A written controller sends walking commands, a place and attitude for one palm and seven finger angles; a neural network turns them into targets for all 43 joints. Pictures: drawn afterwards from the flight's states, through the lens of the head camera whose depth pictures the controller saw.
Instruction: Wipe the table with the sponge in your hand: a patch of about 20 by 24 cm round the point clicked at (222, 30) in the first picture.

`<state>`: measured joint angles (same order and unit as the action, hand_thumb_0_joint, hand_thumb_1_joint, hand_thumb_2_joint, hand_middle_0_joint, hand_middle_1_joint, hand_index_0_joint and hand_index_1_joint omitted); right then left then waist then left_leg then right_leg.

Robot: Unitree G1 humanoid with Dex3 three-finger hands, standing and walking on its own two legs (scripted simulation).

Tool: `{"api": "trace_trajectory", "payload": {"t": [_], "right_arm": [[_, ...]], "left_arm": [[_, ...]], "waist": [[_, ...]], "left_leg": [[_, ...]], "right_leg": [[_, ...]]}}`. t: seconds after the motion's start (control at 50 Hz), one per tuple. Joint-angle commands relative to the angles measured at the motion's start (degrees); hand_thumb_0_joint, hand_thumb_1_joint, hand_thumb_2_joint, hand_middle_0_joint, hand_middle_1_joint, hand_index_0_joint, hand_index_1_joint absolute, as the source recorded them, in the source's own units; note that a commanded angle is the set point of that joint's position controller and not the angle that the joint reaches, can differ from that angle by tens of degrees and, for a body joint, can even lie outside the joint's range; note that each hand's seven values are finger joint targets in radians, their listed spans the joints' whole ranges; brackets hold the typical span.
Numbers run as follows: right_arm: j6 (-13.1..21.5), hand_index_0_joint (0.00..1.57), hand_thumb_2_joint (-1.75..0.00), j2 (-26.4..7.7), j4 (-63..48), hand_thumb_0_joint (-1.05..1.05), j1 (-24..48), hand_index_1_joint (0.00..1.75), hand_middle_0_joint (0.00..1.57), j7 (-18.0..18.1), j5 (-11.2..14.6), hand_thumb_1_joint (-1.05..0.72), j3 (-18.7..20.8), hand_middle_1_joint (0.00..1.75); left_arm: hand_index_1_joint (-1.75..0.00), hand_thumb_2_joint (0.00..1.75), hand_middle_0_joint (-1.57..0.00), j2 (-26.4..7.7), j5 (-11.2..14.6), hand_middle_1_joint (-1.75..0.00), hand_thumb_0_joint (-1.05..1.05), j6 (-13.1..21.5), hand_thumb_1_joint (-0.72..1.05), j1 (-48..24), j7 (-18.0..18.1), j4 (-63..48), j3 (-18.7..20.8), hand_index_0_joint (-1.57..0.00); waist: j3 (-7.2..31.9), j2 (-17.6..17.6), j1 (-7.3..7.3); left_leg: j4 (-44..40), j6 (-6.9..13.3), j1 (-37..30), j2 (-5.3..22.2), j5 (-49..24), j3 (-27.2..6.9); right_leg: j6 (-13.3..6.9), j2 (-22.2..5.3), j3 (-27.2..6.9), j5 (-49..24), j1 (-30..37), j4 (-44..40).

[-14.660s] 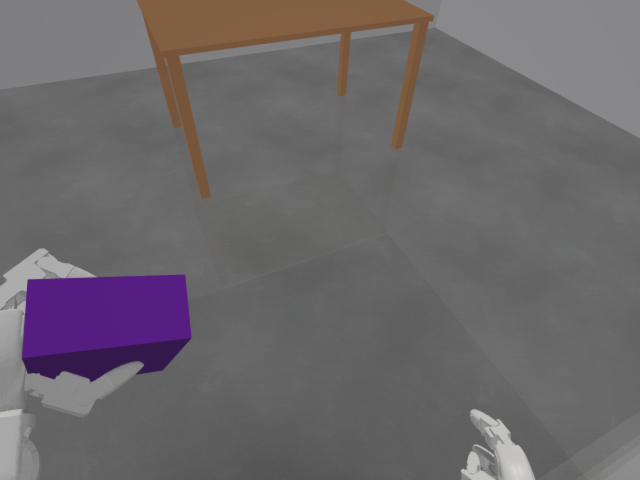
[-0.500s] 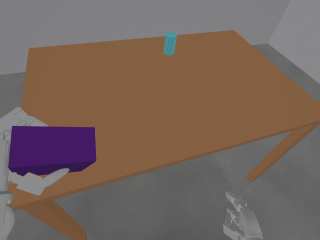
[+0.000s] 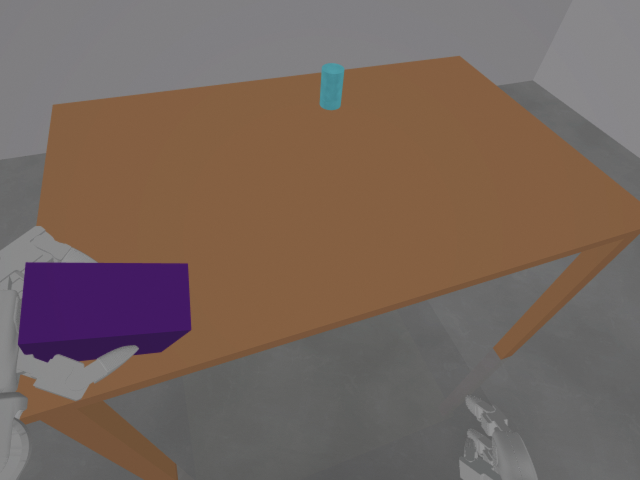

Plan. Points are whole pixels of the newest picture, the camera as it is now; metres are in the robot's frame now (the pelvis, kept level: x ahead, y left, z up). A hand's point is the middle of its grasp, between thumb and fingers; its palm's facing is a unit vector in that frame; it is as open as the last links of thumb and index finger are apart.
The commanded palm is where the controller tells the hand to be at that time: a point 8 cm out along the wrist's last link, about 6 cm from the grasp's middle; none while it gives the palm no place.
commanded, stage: turn the palm down, sponge in hand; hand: left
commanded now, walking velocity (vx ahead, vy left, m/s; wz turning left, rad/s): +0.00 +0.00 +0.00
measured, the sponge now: (130, 315) +0.23 +0.21 +0.13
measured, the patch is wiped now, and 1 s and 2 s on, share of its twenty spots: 0.00 0.00 0.00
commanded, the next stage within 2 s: none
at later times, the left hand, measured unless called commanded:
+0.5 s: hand (80, 340) +0.20 +0.24 +0.15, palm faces +0.46 -0.60 -0.65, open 10.1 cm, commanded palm +0.16 +0.26 +0.17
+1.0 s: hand (92, 338) +0.21 +0.25 +0.12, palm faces +0.28 -0.41 -0.87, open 10.1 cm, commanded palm +0.18 +0.26 +0.17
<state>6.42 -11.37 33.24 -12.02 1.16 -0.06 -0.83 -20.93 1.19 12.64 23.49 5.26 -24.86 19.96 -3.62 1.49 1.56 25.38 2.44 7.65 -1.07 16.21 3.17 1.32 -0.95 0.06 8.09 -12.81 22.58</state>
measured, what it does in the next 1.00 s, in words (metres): shifts its weight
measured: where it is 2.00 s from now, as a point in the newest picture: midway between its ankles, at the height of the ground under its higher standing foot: outside the picture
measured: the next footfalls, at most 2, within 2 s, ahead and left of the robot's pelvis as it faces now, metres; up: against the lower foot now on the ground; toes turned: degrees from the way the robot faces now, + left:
none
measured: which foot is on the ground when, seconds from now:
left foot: down 0.00-1.00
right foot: down 0.00-1.00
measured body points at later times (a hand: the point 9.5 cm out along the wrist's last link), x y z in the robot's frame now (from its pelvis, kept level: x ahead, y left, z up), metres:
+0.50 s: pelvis +0.00 -0.06 -0.01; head +0.00 -0.07 +0.44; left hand +0.17 +0.27 +0.18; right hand +0.21 -0.26 -0.10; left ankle -0.03 +0.08 -0.74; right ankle +0.04 -0.14 -0.74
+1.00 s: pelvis +0.02 -0.05 -0.01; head +0.03 -0.07 +0.44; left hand +0.19 +0.26 +0.17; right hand +0.22 -0.28 -0.10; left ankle -0.03 +0.08 -0.74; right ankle +0.04 -0.14 -0.74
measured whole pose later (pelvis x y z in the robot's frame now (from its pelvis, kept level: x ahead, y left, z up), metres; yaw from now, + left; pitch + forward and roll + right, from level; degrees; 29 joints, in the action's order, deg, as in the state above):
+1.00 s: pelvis +0.02 -0.05 -0.01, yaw +3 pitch +1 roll +0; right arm 1.2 -15.9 33.5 -11.4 4.8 0.7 1.1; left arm -31.8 -21.8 -3.8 23.8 6.6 -21.4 14.8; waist 1.4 -3.6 4.4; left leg 34.0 -1.0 13.9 0.9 21.2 -0.6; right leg -2.4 1.2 2.7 16.2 -19.7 34.7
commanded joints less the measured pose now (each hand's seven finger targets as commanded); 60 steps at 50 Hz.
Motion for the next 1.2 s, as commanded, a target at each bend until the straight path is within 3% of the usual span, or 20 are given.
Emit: {"api": "trace_trajectory", "payload": {"t": [0.0,0.02,0.04,0.06,0.08,0.1,0.12,0.18,0.24,0.28,0.32,0.38,0.48,0.56,0.62,0.72,0.74,0.86,0.92,1.18], "right_arm": [[3.43,0.2,-0.9,-7.42,-9.17,0.0,4.98,0.3,0.2,0.81,0.42,-0.9,3.07,0.3],[3.31,0.2,-0.9,-10.72,-15.52,0.0,-4.4,0.3,0.2,4.2,4.01,-0.9,-7.1,0.3],[3.8,0.2,-0.9,-7.84,-6.54,0.0,3.57,0.3,0.2,3.69,-4.1,-0.9,2.8,0.3],[4.07,0.2,-0.9,-11.17,-8.06,0.0,1.23,0.3,0.2,0.13,-2.57,-0.9,3.04,0.3],[4.39,0.2,-0.9,-11.45,-6.32,0.0,1.67,0.3,0.2,-0.37,-1.9,-0.9,3.28,0.3],[4.26,0.2,-0.9,-12.62,-5.11,0.0,2.26,0.3,0.2,-0.14,-1.0,-0.9,3.84,0.3],[3.89,0.2,-0.9,-11.33,-6.11,0.0,5.87,0.3,0.2,-1.42,0.4,-0.9,1.92,0.3],[2.18,0.2,-0.9,-11.61,-7.25,0.0,9.01,0.3,0.2,-2.01,0.57,-0.9,1.67,0.3],[1.37,0.2,-0.9,-9.96,-9.96,0.0,11.05,0.3,0.2,-0.94,-0.8,-0.9,1.57,0.3],[1.86,0.2,-0.9,-9.07,-8.58,0.0,9.98,0.3,0.2,0.08,-1.38,-0.9,2.0,0.3],[2.3,0.2,-0.9,-8.71,-7.76,0.0,9.36,0.3,0.2,0.58,-1.27,-0.9,1.92,0.3],[2.09,0.2,-0.9,-8.7,-5.96,0.0,7.28,0.3,0.2,1.07,-1.57,-0.9,2.46,0.3],[0.56,0.2,-0.9,-9.78,-6.5,0.0,8.97,0.3,0.2,2.62,-0.59,-0.9,2.44,0.3],[-0.24,0.2,-0.9,-9.68,-6.97,0.0,9.43,0.3,0.2,3.61,-0.04,-0.9,2.81,0.3],[-0.44,0.2,-0.9,-9.12,-8.25,0.0,10.38,0.3,0.2,3.5,0.31,-0.9,3.24,0.3],[-0.97,0.2,-0.9,-9.61,-8.29,0.0,7.91,0.3,0.2,3.07,0.66,-0.9,4.07,0.3],[-1.28,0.2,-0.9,-9.33,-8.57,0.0,7.38,0.3,0.2,2.91,0.59,-0.9,4.02,0.3],[-1.58,0.2,-0.9,-10.19,-9.25,0.0,7.02,0.3,0.2,4.06,0.95,-0.9,3.94,0.3],[-1.4,0.2,-0.9,-9.86,-10.46,0.0,9.51,0.3,0.2,4.26,1.06,-0.9,3.28,0.3],[-4.26,0.2,-0.9,-10.21,-9.22,0.0,12.51,0.3,0.2,4.6,1.17,-0.9,2.21,0.3]], "left_arm": [[-1.6,1.3,-1.2,-8.56,0.88,-1.6,0.0,3.28,0.1,-4.58,1.3,-12.49,5.56,-1.2],[-1.6,1.3,-1.2,-54.37,-0.58,-1.6,0.0,11.96,0.1,-59.4,1.77,-33.84,22.33,-1.2],[-1.6,1.3,-1.2,-31.33,-9.64,-1.6,0.0,-0.17,0.1,-41.11,0.06,-1.68,20.9,-1.2],[-1.6,1.3,-1.2,-17.8,-0.69,-1.6,0.0,-5.87,0.1,-23.64,-2.0,6.87,8.39,-1.2],[-1.6,1.3,-1.2,-12.1,2.63,-1.6,0.0,-8.24,0.1,-23.19,-4.7,-3.24,7.45,-1.2],[-1.6,1.3,-1.2,-13.97,4.64,-1.6,0.0,-11.92,0.1,-15.1,-6.11,-0.51,8.23,-1.2],[-1.6,1.3,-1.2,-6.87,4.7,-1.6,0.0,-15.44,0.1,-9.03,-7.49,0.64,2.22,-1.2],[-1.6,1.3,-1.2,-10.2,-2.58,-1.6,0.0,-16.64,0.1,-5.35,-6.59,-4.75,-0.18,-1.2],[-1.6,1.3,-1.2,-19.37,-6.05,-1.6,0.0,-10.23,0.1,-11.0,-2.12,-16.11,7.53,-1.2],[-1.6,1.3,-1.2,-19.38,-5.95,-1.6,0.0,-5.44,0.1,-11.11,0.95,-13.76,10.04,-1.2],[-1.6,1.3,-1.2,-24.81,-7.37,-1.6,0.0,-2.45,0.1,-14.71,4.0,-15.34,13.82,-1.2],[-1.6,1.3,-1.2,-19.05,-9.47,-1.6,0.0,-2.93,0.1,-14.79,5.4,-5.88,8.05,-1.2],[-1.6,1.3,-1.2,-21.49,-11.53,-1.6,0.0,-9.94,0.1,-15.68,1.64,-1.96,3.84,-1.2],[-1.6,1.3,-1.2,-23.68,-12.2,-1.6,0.0,-10.57,0.1,-14.29,-1.24,-2.0,5.51,-1.2],[-1.6,1.3,-1.2,-26.92,-13.19,-1.6,0.0,-8.69,0.1,-10.6,-0.91,-7.02,9.42,-1.2],[-1.6,1.3,-1.2,-27.22,-15.0,-1.6,0.0,-8.8,0.1,-3.8,1.99,-5.96,12.25,-1.2],[-1.6,1.3,-1.2,-24.32,-15.86,-1.6,0.0,-9.41,0.1,-4.76,2.36,-6.02,9.05,-1.2],[-1.6,1.3,-1.2,-24.82,-20.54,-1.6,0.0,-13.19,0.1,-7.04,3.4,-6.42,5.78,-1.2],[-1.6,1.3,-1.2,-25.47,-23.68,-1.6,0.0,-13.89,0.1,-6.88,3.83,-11.2,4.46,-1.2],[-1.6,1.3,-1.2,-22.96,-33.5,-1.6,0.0,-23.52,0.1,-11.1,2.34,-6.3,-2.47,-1.2]], "waist": [[8.64,-4.84,-0.11],[3.6,-20.46,-4.07],[18.08,-14.55,3.95],[14.69,-11.04,2.16],[20.78,-11.2,2.41],[18.8,-8.96,3.8],[14.7,-7.24,3.39],[5.97,-1.43,2.06],[10.85,-2.6,2.03],[9.84,-1.86,1.79],[9.52,-7.45,2.0],[8.87,-7.25,0.61],[9.52,-5.69,1.03],[9.45,1.65,1.7],[12.26,-1.63,3.59],[13.95,-2.27,3.81],[14.32,-2.68,3.32],[13.23,-3.11,2.41],[14.2,-6.5,3.05],[10.71,-5.85,3.77]], "left_leg": [[-6.0,-2.68,5.13,4.87,-10.29,-4.06],[-4.3,-0.2,18.91,5.18,-4.9,-7.54],[-1.05,-3.87,4.27,2.73,-19.66,-4.45],[-0.62,-7.17,2.28,1.86,-35.18,-4.23],[0.73,-7.69,-6.31,2.6,-40.84,-2.79],[0.38,-7.12,-5.36,2.84,-40.27,-2.46],[-0.41,-6.78,-3.55,3.13,-36.79,-1.93],[-2.38,-2.9,4.96,2.66,-19.12,-2.28],[-2.36,-1.63,7.57,1.2,-7.46,-2.52],[-0.8,-1.46,9.0,0.87,-3.64,-2.53],[0.18,-1.41,9.14,0.61,0.11,-1.97],[2.76,-1.12,10.86,-0.07,0.08,-1.72],[4.33,-0.77,11.51,0.16,-1.52,-0.96],[5.9,-0.77,13.08,0.81,-3.03,-1.85],[6.76,-0.87,11.84,0.71,-6.48,-1.92],[7.13,-0.86,12.02,0.71,-10.58,-1.49],[7.13,-0.83,12.65,0.61,-11.08,-1.28],[6.16,-0.25,10.65,0.54,-10.6,-1.39],[5.5,-0.18,7.94,0.43,-12.89,-1.66],[-2.06,-1.06,4.91,1.45,-15.14,-3.46]], "right_leg": [[-2.86,-2.39,-2.36,-11.05,9.07,-0.22],[1.13,0.98,-0.27,8.81,8.13,9.7],[-3.89,0.58,1.21,1.62,8.89,8.69],[-4.78,2.54,5.33,-5.06,3.01,5.29],[-3.72,3.14,4.29,-9.56,3.54,3.38],[-3.27,2.41,4.64,-10.48,4.98,3.96],[-3.1,2.89,5.15,-9.57,4.17,3.18],[-2.43,2.46,6.24,-4.79,1.59,3.77],[-2.34,2.54,4.48,4.04,1.52,4.47],[-2.04,2.55,3.84,7.9,-0.73,4.93],[-2.11,2.35,2.0,11.46,-2.52,4.22],[-2.04,0.99,1.21,11.71,-3.12,3.64],[-1.65,-1.81,-3.91,14.83,0.7,0.1],[-0.6,-3.23,-7.68,15.51,2.89,-0.7],[-1.02,-2.82,-7.79,9.63,3.82,1.48],[-1.09,-1.8,-5.11,-2.78,4.35,5.27],[-1.05,-2.07,-3.91,-3.91,4.27,5.93],[-1.29,-0.76,-2.41,-1.61,1.82,5.53],[-2.04,-0.04,-2.33,-3.17,2.27,5.83],[-3.13,0.93,0.12,-2.44,6.08,1.78]]}}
